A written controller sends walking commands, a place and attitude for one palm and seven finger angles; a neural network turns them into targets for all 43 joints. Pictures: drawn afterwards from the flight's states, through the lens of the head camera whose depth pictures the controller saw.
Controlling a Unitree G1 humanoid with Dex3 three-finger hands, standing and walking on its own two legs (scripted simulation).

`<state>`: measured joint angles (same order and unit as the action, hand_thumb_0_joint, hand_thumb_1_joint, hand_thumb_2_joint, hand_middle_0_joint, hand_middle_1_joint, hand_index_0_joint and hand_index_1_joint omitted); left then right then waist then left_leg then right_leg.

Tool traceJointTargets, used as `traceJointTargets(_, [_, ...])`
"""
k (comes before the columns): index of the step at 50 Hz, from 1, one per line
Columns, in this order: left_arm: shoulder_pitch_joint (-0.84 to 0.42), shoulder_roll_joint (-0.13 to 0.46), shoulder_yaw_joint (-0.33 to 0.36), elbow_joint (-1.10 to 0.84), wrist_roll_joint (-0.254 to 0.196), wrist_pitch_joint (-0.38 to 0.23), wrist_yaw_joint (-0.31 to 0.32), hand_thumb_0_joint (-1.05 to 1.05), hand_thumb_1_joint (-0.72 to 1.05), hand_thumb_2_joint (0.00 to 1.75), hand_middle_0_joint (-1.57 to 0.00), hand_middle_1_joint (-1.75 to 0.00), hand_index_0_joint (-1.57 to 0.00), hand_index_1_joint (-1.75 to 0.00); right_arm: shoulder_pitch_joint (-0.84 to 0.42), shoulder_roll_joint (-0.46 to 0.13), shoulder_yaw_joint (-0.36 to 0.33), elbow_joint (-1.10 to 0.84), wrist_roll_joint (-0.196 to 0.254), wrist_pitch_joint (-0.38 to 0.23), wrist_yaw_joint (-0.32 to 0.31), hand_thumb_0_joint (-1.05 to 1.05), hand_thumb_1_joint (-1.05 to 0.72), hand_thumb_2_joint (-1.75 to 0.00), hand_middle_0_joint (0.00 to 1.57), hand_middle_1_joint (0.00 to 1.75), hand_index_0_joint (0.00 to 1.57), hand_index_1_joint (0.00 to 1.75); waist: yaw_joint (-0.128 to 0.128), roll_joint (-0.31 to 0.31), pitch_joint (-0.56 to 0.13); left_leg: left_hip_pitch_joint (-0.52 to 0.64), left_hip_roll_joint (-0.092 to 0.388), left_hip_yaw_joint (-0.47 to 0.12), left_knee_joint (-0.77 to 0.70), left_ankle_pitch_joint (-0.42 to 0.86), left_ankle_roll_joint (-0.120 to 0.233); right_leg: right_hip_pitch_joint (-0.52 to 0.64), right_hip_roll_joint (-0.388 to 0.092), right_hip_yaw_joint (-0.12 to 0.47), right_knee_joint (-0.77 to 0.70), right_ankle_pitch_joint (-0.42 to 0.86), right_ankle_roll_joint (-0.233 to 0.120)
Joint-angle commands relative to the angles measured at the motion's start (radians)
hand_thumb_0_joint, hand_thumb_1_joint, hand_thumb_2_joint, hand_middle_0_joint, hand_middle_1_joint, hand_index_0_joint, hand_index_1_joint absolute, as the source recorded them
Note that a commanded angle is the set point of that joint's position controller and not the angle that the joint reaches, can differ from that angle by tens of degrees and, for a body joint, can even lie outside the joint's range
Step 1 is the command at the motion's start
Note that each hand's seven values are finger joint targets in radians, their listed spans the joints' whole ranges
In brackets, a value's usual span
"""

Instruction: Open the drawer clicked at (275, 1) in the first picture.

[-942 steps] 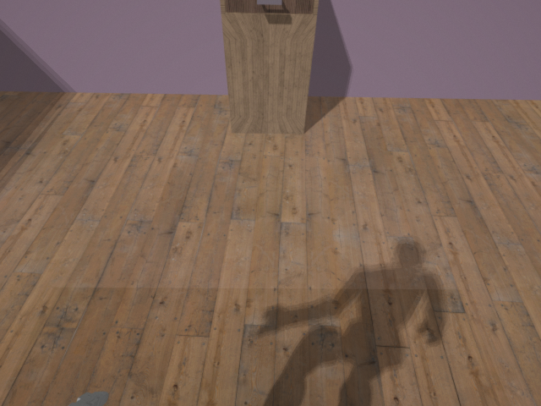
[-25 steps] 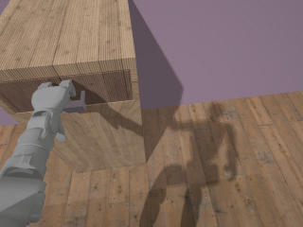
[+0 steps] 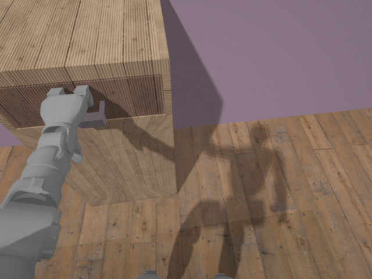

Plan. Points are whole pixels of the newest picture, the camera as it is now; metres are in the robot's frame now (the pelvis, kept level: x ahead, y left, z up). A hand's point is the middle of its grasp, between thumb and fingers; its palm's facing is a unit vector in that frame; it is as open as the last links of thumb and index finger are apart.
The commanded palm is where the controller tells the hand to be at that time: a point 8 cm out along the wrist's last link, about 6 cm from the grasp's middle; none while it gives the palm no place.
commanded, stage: lower the fingers behind the handle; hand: left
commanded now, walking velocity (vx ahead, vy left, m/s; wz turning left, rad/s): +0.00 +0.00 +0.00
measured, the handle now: (82, 113) +0.50 +0.25 +0.03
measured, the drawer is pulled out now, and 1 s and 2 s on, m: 0.00 0.00 0.00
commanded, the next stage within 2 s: lift the fingers back up to retry in 0.46 s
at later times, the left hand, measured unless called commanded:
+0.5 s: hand (75, 125) +0.46 +0.26 +0.04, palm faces -0.03 +0.00 -1.00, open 13.7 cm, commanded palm +0.44 +0.26 +0.07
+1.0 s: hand (71, 120) +0.46 +0.26 +0.05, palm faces -0.02 -0.04 -1.00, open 13.7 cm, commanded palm +0.44 +0.26 +0.13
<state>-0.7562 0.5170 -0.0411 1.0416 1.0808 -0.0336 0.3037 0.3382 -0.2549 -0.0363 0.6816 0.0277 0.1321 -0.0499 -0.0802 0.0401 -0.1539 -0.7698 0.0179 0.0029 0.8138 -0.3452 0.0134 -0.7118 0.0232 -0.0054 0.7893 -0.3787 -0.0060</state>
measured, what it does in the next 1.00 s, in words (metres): stands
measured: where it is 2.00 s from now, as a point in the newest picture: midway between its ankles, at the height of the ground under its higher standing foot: outside the picture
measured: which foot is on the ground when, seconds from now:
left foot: down 0.00-1.00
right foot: down 0.00-1.00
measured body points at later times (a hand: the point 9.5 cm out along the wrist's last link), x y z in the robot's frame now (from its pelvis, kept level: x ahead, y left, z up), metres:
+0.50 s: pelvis -0.01 +0.00 -0.01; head +0.08 +0.00 +0.44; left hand +0.45 +0.26 +0.09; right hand +0.02 -0.27 -0.13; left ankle +0.02 +0.11 -0.70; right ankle -0.01 -0.12 -0.70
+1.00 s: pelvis +0.02 +0.01 +0.01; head +0.09 +0.00 +0.45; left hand +0.45 +0.26 +0.11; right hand +0.06 -0.27 -0.12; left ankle +0.02 +0.11 -0.70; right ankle -0.01 -0.12 -0.70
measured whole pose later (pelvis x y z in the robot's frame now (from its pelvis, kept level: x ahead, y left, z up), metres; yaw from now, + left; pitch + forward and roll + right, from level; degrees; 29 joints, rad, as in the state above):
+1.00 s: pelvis +0.02 +0.01 +0.01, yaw +0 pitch +15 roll -1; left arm -0.63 0.50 0.00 0.86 1.04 -0.05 0.26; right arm 0.33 -0.25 -0.06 0.69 0.02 0.12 -0.05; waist -0.06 0.05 -0.13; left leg -0.67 0.01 0.01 0.75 -0.35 0.02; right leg -0.60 0.02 0.01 0.72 -0.38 0.00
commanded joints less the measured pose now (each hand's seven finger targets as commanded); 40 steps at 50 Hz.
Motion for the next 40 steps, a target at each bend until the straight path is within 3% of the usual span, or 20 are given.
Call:
traceJointTargets(1, [-0.295, 0.230, 0.052, -0.051, -0.015, 0.007, -0.024, 0.00, -0.50, 0.30, -0.30, -1.20, -0.30, -1.20, 0.106, -0.166, -0.052, -0.076, -0.004, -0.027, -0.015, 0.00, -0.90, -0.90, 0.20, 0.30, 0.20, 0.30, -0.031, -0.062, -0.222, 0.168, -0.034, 0.018, -0.069, 0.100, 0.042, 0.055, 0.031, -0.012, -0.119, 0.117, -0.018])
traceJointTargets(3, [-0.265, 0.238, 0.061, -0.031, -0.022, 0.006, -0.030, 0.00, -0.50, 0.30, -0.30, -1.20, -0.30, -1.20, 0.109, -0.169, -0.050, -0.078, -0.005, -0.028, -0.014, 0.00, -0.90, -0.90, 0.20, 0.30, 0.20, 0.30, -0.027, -0.078, -0.216, 0.149, -0.036, 0.021, -0.061, 0.094, 0.042, 0.063, 0.031, -0.011, -0.118, 0.119, -0.020])
traceJointTargets(5, [-0.263, 0.232, 0.056, -0.052, -0.014, -0.002, -0.027, 0.00, -0.50, 0.30, -0.30, -1.20, -0.30, -1.20, 0.110, -0.166, -0.053, -0.084, -0.005, -0.029, -0.015, 0.00, -0.90, -0.90, 0.20, 0.30, 0.20, 0.30, -0.019, -0.038, -0.243, 0.159, -0.035, 0.021, -0.055, 0.103, 0.039, 0.044, 0.033, -0.013, -0.101, 0.117, -0.022])
traceJointTargets(6, [-0.270, 0.212, 0.041, -0.057, -0.015, -0.001, -0.025, 0.00, -0.50, 0.30, -0.30, -1.20, -0.30, -1.20, 0.112, -0.163, -0.053, -0.088, -0.002, -0.031, -0.012, 0.00, -0.90, -0.90, 0.20, 0.30, 0.20, 0.30, -0.021, -0.039, -0.234, 0.158, -0.035, 0.020, -0.056, 0.095, 0.040, 0.035, 0.034, -0.014, -0.105, 0.107, -0.021])
traceJointTargets(8, [-0.296, 0.232, 0.058, -0.064, -0.017, -0.001, -0.021, 0.00, -0.50, 0.30, -0.30, -1.20, -0.30, -1.20, 0.116, -0.167, -0.055, -0.081, -0.004, -0.032, -0.012, 0.00, -0.90, -0.90, 0.20, 0.30, 0.20, 0.30, -0.029, -0.063, -0.241, 0.154, -0.031, 0.013, -0.052, 0.091, 0.040, 0.036, 0.035, -0.015, -0.101, 0.101, -0.021])
traceJointTargets(18, [-0.316, 0.215, 0.044, -0.069, -0.025, 0.019, -0.015, 0.00, -0.50, 0.30, -0.30, -1.20, -0.30, -1.20, 0.123, -0.166, -0.055, -0.070, -0.003, -0.036, -0.012, 0.00, -0.90, -0.90, 0.20, 0.30, 0.20, 0.30, -0.031, -0.048, -0.247, 0.166, -0.030, 0.014, -0.058, 0.090, 0.041, 0.029, 0.036, -0.016, -0.106, 0.096, -0.021])
traceJointTargets(25, [-0.258, 0.254, 0.079, -0.067, -0.027, 0.013, -0.020, 0.00, -0.50, 0.30, -0.30, -1.20, -0.30, -1.20, 0.119, -0.166, -0.053, -0.072, -0.002, -0.034, -0.013, 0.00, -0.90, -0.90, 0.20, 0.30, 0.20, 0.30, -0.012, -0.062, -0.258, 0.158, -0.033, 0.024, -0.056, 0.112, 0.044, 0.073, 0.034, -0.009, -0.109, 0.132, -0.017])
traceJointTargets(27, [-0.245, 0.220, 0.058, -0.084, -0.025, 0.007, -0.023, 0.00, -0.50, 0.30, -0.30, -1.20, -0.30, -1.20, 0.114, -0.162, -0.056, -0.079, -0.003, -0.033, -0.011, 0.00, -0.90, -0.90, 0.20, 0.30, 0.20, 0.30, -0.011, -0.042, -0.247, 0.172, -0.031, 0.024, -0.060, 0.127, 0.040, 0.062, 0.036, -0.014, -0.108, 0.140, -0.020])
traceJointTargets(29, [-0.232, 0.248, 0.088, -0.110, -0.031, -0.001, -0.021, 0.00, -0.50, 0.30, -0.30, -1.20, -0.30, -1.20, 0.112, -0.163, -0.058, -0.081, -0.002, -0.031, -0.010, 0.00, -0.90, -0.90, 0.20, 0.30, 0.20, 0.30, 0.001, -0.059, -0.275, 0.184, -0.031, 0.027, -0.061, 0.143, 0.042, 0.094, 0.035, -0.010, -0.110, 0.159, -0.019])
traceJointTargets(30, [-0.256, 0.272, 0.100, -0.136, -0.032, -0.004, -0.018, 0.00, -0.50, 0.30, -0.30, -1.20, -0.30, -1.20, 0.107, -0.165, -0.058, -0.083, -0.002, -0.029, -0.012, 0.00, -0.90, -0.90, 0.20, 0.30, 0.20, 0.30, 0.000, -0.042, -0.287, 0.190, -0.031, 0.026, -0.065, 0.140, 0.042, 0.102, 0.034, -0.006, -0.113, 0.158, -0.018])
traceJointTargets(32, [-0.290, 0.261, 0.086, -0.168, -0.029, -0.005, -0.012, 0.00, -0.50, 0.30, -0.30, -1.20, -0.30, -1.20, 0.101, -0.158, -0.059, -0.084, -0.001, -0.030, -0.012, 0.00, -0.90, -0.90, 0.20, 0.30, 0.20, 0.30, -0.005, -0.005, -0.278, 0.216, -0.031, 0.024, -0.076, 0.157, 0.040, 0.099, 0.036, -0.012, -0.118, 0.162, -0.021])
traceJointTargets(33, [-0.315, 0.281, 0.108, -0.190, -0.028, -0.008, -0.009, 0.00, -0.50, 0.30, -0.30, -1.20, -0.30, -1.20, 0.102, -0.161, -0.062, -0.077, -0.002, -0.028, -0.013, 0.00, -0.90, -0.90, 0.20, 0.30, 0.20, 0.30, -0.008, -0.029, -0.293, 0.231, -0.027, 0.019, -0.076, 0.176, 0.042, 0.110, 0.036, -0.014, -0.119, 0.173, -0.021])
traceJointTargets(40, [-0.351, 0.284, 0.121, -0.304, -0.028, -0.011, 0.013, 0.00, -0.50, 0.30, -0.30, -1.20, -0.30, -1.20, 0.086, -0.152, -0.070, -0.074, -0.006, -0.036, -0.013, 0.00, -0.90, -0.90, 0.20, 0.30, 0.20, 0.30, 0.006, 0.055, -0.356, 0.354, -0.026, 0.011, -0.095, 0.281, 0.035, 0.144, 0.041, -0.021, -0.127, 0.236, -0.027])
